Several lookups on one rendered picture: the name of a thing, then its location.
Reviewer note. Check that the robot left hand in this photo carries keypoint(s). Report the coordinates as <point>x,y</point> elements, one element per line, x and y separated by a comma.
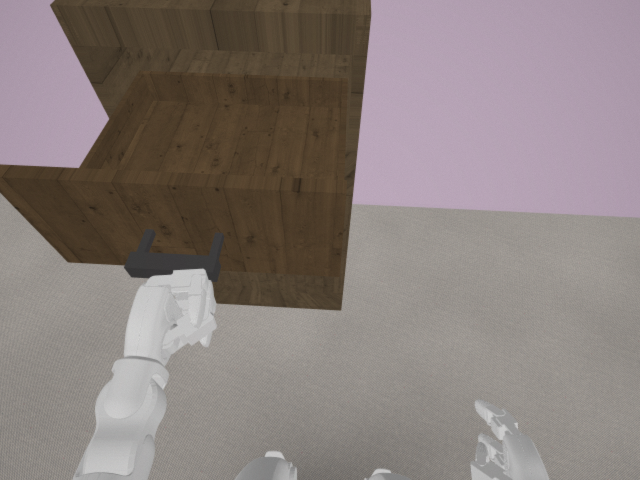
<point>155,310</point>

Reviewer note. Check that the drawer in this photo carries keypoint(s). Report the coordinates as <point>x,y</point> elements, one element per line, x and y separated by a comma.
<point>258,158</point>

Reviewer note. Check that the cabinet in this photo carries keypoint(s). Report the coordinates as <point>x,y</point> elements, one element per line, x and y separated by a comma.
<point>115,39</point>

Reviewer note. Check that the robot right hand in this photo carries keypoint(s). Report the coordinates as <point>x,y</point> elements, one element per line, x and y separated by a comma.
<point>516,459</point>

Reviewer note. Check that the handle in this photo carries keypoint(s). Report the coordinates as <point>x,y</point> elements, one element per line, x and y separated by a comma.
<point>142,264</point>

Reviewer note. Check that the left robot shin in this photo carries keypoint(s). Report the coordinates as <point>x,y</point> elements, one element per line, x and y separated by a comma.
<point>274,454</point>

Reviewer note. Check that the left robot forearm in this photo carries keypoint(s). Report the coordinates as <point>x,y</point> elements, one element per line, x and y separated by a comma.
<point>128,412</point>

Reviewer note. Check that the left robot thigh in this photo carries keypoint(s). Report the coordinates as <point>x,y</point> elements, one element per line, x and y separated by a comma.
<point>268,468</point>

